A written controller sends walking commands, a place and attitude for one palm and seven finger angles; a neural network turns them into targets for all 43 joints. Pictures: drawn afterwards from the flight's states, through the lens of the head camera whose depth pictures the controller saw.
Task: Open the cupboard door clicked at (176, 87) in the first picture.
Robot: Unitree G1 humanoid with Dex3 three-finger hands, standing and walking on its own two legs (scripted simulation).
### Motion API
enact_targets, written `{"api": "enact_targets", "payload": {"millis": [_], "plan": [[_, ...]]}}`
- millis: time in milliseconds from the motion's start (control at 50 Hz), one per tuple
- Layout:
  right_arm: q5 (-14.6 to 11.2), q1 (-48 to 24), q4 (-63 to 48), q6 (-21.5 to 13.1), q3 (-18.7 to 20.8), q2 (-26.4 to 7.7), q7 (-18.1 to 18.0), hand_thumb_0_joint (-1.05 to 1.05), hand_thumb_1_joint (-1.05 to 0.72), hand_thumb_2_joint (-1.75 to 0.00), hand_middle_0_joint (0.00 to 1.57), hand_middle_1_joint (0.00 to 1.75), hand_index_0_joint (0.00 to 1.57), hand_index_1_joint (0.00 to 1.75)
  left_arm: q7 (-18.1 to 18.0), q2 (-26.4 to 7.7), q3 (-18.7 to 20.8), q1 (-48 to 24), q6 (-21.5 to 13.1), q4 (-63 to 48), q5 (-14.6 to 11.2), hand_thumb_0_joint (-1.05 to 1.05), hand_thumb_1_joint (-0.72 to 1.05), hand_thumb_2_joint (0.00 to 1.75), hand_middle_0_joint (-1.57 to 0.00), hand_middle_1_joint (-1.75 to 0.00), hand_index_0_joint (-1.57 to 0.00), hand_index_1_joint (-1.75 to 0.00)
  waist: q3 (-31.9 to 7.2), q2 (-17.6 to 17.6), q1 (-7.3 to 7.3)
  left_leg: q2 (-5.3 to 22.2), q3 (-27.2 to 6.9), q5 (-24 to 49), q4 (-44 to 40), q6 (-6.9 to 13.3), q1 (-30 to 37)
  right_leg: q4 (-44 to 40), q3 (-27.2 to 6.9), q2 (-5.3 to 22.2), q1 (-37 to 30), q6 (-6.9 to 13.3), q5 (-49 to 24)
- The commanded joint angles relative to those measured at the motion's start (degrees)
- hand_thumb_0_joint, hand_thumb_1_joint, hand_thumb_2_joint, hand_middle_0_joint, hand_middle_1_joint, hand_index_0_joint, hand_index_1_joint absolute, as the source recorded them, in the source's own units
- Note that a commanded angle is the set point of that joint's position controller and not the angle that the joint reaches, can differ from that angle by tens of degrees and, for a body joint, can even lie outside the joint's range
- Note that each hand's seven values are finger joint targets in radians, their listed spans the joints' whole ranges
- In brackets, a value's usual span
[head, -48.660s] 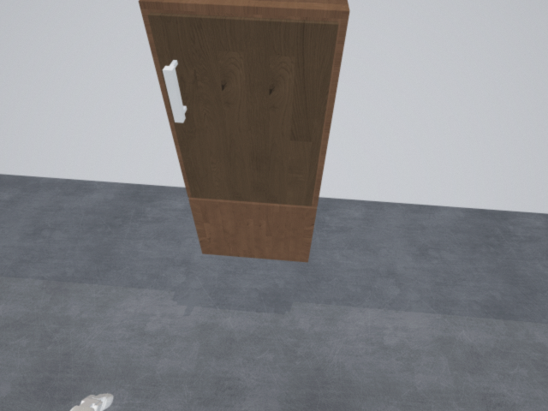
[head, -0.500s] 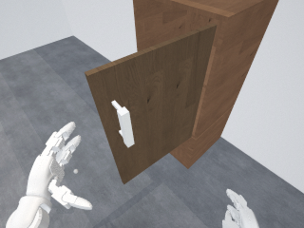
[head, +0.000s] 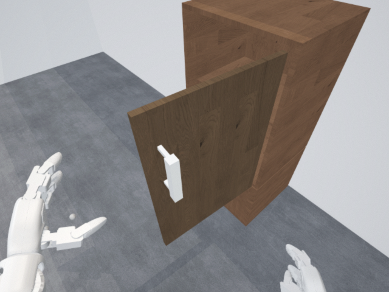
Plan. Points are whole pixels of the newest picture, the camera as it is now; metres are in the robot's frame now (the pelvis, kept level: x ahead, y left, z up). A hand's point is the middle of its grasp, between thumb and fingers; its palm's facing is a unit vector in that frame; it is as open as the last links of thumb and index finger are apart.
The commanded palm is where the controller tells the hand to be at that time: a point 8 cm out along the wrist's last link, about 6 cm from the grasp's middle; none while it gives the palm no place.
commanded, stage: draw the hand back to the body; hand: left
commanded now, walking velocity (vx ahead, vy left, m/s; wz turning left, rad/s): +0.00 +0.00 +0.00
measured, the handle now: (169, 173) +0.36 +0.10 +0.04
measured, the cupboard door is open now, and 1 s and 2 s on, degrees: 85 85 85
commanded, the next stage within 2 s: step back with the hand held close in 0.70 s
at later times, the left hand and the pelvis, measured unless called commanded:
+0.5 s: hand (51, 201) +0.21 +0.25 +0.15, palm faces +0.45 -0.80 -0.40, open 7.7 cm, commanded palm +0.15 +0.29 +0.17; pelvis +0.01 -0.01 +0.01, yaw -1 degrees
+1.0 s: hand (55, 202) +0.20 +0.24 +0.17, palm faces +0.39 -0.78 -0.49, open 7.4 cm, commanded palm +0.14 +0.28 +0.18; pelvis -0.01 -0.02 +0.01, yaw -1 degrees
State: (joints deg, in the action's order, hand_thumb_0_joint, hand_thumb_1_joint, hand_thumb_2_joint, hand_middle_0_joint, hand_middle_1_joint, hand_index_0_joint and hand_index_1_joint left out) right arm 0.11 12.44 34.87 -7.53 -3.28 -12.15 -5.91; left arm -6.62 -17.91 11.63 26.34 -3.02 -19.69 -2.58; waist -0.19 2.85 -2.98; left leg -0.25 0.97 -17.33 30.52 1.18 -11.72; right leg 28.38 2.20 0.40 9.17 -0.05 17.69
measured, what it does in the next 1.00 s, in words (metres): stands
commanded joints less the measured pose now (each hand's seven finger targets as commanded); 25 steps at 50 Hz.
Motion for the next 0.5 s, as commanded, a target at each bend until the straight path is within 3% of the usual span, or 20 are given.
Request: {"api": "enact_targets", "payload": {"millis": [0,40,100,180,240,300,360,480], "plan": [[0.06,-7.39,-8.64,-2.86,2.61,-6.42,-0.17,0.00,-0.90,-0.90,0.20,0.30,0.20,0.30,-1.21,-8.86,7.28,-4.64,-4.01,-13.24,0.20,0.00,0.37,0.68,-0.18,-0.30,-0.18,-0.30,-4.87,2.20,-0.28,1.90,-1.34,18.41,-7.36,-0.63,5.24,-5.45,0.20,-0.20,-2.00,1.20,-14.70],[0.20,-7.58,-8.40,-2.59,2.77,-6.49,0.10,0.00,-0.90,-0.90,0.20,0.30,0.20,0.30,-1.18,-9.27,8.28,-3.92,-3.93,-12.89,0.05,0.00,0.44,0.70,-0.18,-0.30,-0.18,-0.30,-4.54,0.06,-0.48,2.07,-1.28,19.85,-7.90,-0.62,5.71,-6.14,0.20,-0.29,-3.11,1.12,-16.18],[0.32,-7.65,-8.13,-2.07,3.17,-6.53,0.38,0.00,-0.90,-0.90,0.20,0.30,0.20,0.30,-1.18,-10.46,10.29,-4.04,-3.93,-13.30,0.02,0.00,0.55,0.75,-0.19,-0.30,-0.19,-0.30,-4.84,-0.33,-0.64,2.12,-0.71,22.53,-8.16,-0.60,7.00,-6.84,0.11,-0.39,-4.09,0.95,-18.50],[0.30,-7.85,-7.69,-1.55,3.49,-6.42,0.69,0.00,-0.90,-0.90,0.20,0.30,0.20,0.30,-1.17,-11.61,12.46,-4.37,-4.15,-14.23,-0.02,0.00,0.69,0.81,-0.19,-0.30,-0.19,-0.30,-5.33,2.01,-0.87,2.16,-0.31,25.88,-8.36,-0.77,8.38,-7.38,-0.10,-0.31,-5.26,0.91,-20.73],[0.25,-8.26,-7.49,-1.20,3.52,-6.42,0.88,0.00,-0.90,-0.90,0.20,0.30,0.20,0.30,-1.17,-12.04,13.61,-5.36,-4.09,-13.78,-0.35,0.00,0.80,0.86,-0.20,-0.30,-0.20,-0.30,-3.94,1.75,-0.82,2.12,-0.27,24.76,-8.91,-0.81,8.18,-8.16,-0.16,-0.35,-5.38,0.88,-20.40],[0.26,-8.12,-7.24,-1.13,3.81,-6.41,0.83,0.00,-0.90,-0.90,0.20,0.30,0.20,0.30,-1.37,-13.27,15.55,-5.76,-4.44,-14.23,-0.49,0.00,0.90,0.90,-0.20,-0.30,-0.20,-0.30,-4.94,2.10,-1.06,2.03,-0.10,25.52,-8.91,-0.73,9.04,-8.35,-0.13,-0.42,-5.90,0.83,-21.11],[0.15,-8.33,-7.14,-0.70,3.96,-6.58,1.10,0.00,-0.90,-0.90,0.20,0.30,0.20,0.30,-0.81,-10.28,12.89,-4.20,-3.94,-10.97,-0.63,0.00,0.90,0.90,-0.20,-0.30,-0.20,-0.30,-2.65,0.23,-0.70,2.07,0.19,23.95,-9.40,-0.48,8.65,-9.10,-0.15,-0.52,-4.94,0.64,-20.37],[0.28,-8.95,-7.23,-0.43,4.36,-6.74,0.83,0.00,-0.90,-0.90,0.20,0.30,0.20,0.30,-0.82,-11.71,13.47,-6.85,-4.58,-11.65,-0.55,0.00,0.90,0.90,-0.20,-0.30,-0.20,-0.30,-3.33,-0.58,-0.78,1.60,0.61,19.51,-9.98,0.05,9.13,-10.16,-0.63,-0.48,-5.17,0.50,-18.42]]}}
